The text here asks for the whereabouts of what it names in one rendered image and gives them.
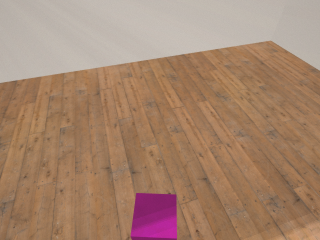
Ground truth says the carton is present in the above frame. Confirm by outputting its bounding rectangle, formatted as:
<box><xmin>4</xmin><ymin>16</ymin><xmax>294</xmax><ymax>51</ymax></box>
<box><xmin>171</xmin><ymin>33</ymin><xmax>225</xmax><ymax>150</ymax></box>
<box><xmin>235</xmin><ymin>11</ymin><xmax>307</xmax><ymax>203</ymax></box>
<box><xmin>130</xmin><ymin>193</ymin><xmax>177</xmax><ymax>240</ymax></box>

